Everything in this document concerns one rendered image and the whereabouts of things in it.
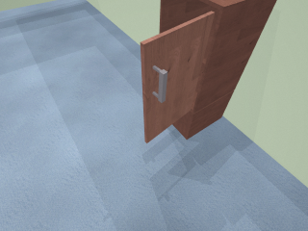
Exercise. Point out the handle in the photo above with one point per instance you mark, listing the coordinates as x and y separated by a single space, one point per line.
162 89

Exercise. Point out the cupboard door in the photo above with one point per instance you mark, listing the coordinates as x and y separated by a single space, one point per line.
179 51

